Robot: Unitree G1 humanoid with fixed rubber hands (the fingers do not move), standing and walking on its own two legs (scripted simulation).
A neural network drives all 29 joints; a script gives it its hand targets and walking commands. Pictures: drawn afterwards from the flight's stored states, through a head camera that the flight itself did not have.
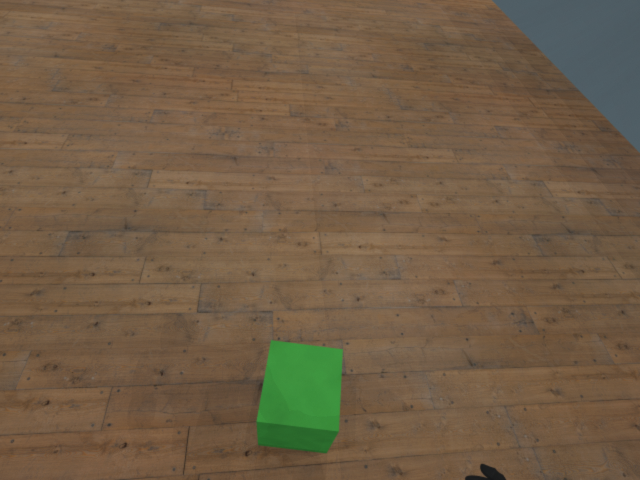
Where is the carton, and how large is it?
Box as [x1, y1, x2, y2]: [256, 340, 342, 452]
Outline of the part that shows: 271,340 256,421 258,444 326,452 338,431 342,349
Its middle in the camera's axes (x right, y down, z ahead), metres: -0.06 +0.45 +1.09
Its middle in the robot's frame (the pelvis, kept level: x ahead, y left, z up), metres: +0.42 +0.00 -0.65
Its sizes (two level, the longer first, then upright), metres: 0.210 0.200 0.250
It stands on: the floor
